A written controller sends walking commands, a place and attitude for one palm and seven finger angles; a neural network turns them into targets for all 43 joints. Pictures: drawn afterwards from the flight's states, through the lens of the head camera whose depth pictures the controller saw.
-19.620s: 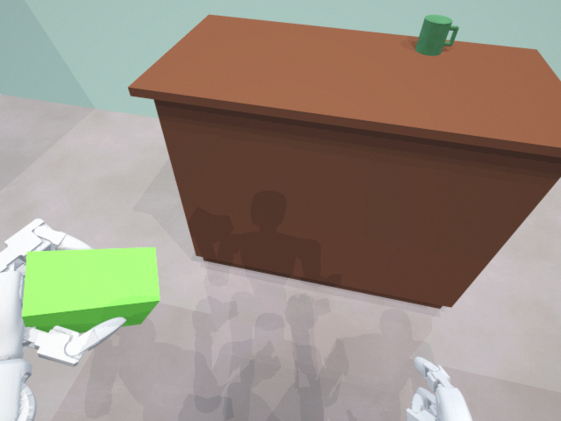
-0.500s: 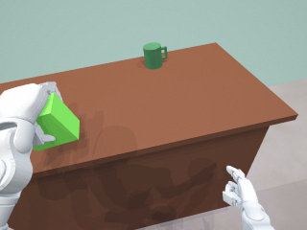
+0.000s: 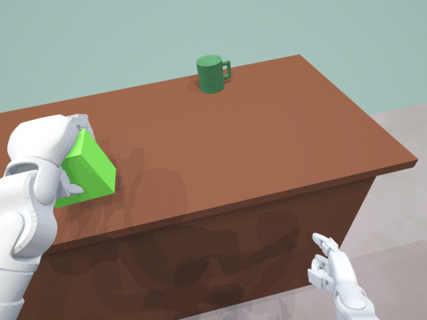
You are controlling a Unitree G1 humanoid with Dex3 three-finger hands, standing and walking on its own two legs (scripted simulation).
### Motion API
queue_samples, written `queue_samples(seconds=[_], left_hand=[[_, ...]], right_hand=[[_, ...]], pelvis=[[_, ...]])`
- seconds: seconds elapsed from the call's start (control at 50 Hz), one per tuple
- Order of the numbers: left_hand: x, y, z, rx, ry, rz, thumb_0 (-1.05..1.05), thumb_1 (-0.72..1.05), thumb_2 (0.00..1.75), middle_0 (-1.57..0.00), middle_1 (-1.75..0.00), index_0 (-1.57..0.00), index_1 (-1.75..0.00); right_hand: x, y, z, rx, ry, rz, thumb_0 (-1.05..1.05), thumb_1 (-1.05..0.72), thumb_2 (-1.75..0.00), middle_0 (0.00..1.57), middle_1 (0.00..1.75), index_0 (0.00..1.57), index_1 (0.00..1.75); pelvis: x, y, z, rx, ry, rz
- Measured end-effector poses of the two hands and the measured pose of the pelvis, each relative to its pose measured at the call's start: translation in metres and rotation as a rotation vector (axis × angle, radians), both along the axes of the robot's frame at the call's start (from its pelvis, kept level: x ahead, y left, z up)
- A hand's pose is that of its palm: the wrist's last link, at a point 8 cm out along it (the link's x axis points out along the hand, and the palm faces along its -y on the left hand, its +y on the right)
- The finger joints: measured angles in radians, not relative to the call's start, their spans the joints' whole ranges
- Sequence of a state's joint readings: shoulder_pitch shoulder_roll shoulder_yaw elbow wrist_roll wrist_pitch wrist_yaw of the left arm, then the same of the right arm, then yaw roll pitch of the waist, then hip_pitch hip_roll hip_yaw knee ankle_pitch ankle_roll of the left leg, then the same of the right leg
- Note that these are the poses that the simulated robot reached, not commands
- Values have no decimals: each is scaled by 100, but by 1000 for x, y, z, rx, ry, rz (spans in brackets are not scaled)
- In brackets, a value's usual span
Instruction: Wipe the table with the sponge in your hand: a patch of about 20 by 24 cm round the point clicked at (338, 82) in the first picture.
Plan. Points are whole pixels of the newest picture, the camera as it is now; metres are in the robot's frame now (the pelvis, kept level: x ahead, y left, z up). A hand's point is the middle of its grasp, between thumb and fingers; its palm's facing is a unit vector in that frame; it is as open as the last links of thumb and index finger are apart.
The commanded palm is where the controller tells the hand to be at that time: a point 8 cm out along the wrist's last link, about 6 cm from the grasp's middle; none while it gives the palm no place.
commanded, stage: move the sponge above the wiping area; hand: left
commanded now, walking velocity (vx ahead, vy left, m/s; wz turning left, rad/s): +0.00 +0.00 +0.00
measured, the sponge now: (76, 176) +0.28 +0.30 +0.16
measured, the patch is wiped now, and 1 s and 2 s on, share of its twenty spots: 0.00 0.00 0.00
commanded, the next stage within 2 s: none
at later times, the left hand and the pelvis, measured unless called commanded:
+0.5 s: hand (68, 163) +0.28 +0.30 +0.19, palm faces +0.07 +0.02 -1.00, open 10.1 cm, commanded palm +0.24 +0.30 +0.27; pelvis +0.00 +0.00 +0.00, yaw +1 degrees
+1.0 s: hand (61, 157) +0.29 +0.32 +0.19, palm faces +0.12 +0.02 -0.99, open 10.1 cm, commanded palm +0.24 +0.31 +0.26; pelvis +0.01 +0.00 +0.00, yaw +0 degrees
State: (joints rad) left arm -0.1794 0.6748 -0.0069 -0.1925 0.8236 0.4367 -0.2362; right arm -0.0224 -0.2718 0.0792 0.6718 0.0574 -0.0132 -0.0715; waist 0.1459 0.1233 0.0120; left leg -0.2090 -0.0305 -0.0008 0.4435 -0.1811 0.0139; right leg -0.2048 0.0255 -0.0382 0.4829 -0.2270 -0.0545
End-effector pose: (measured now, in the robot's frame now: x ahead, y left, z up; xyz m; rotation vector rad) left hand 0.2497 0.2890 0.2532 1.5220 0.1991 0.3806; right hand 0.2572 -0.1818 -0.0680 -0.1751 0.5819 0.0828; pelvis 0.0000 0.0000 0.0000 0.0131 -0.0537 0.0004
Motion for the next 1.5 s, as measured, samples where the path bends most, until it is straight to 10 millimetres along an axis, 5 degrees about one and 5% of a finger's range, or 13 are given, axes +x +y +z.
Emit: queue_samples(seconds=[0.3, 0.44, 0.6, 0.86, 1.12, 1.32, 1.5], left_hand=[[-14, 17, -3, -4, 7, 65, 1, -49, 103, -75, -134, -73, -134], [-2, 12, -14, 14, 59, 16, 0, -49, 103, -75, -134, -74, -134], [16, 13, -4, 27, 9, 2, 1, -49, 103, -75, -134, -74, -134], [11, 21, -21, 19, 91, -6, 1, -49, 103, -75, -134, -74, -134], [12, 29, -2, 12, 1, 62, 1, -49, 103, -75, -134, -74, -134], [7, 6, -4, 22, 15, -42, 1, -49, 103, -75, -134, -74, -134], [5, 29, 4, 9, 2, 94, 1, -49, 103, -76, -134, -74, -133]], right_hand=[[4, -7, -1, -8, 8, -9, 1, -91, -90, 20, 30, 20, 30], [4, -5, 1, -26, -8, -5, 1, -91, -90, 20, 30, 20, 30], [-4, -8, -1, -12, 13, -20, 1, -91, -90, 20, 30, 21, 30], [-16, -26, -12, -52, 60, -61, 1, -91, -90, 20, 30, 20, 30], [-1, -3, -6, -7, 37, -26, 1, -91, -90, 20, 30, 20, 30], [12, 11, 5, 8, -9, 12, 1, -91, -90, 20, 30, 21, 30], [11, 6, 2, -1, 16, 12, 1, -91, -90, 20, 30, 21, 30]], pelvis=[[5, -2, 0, -3, 2, 3], [2, -4, 0, -5, -6, 17], [4, -4, 1, -4, 2, 0], [8, 0, 1, -8, 8, 7], [9, 4, 2, -7, 10, 8], [10, 6, 2, -6, 8, 5], [9, 3, 2, -6, 11, 12]])
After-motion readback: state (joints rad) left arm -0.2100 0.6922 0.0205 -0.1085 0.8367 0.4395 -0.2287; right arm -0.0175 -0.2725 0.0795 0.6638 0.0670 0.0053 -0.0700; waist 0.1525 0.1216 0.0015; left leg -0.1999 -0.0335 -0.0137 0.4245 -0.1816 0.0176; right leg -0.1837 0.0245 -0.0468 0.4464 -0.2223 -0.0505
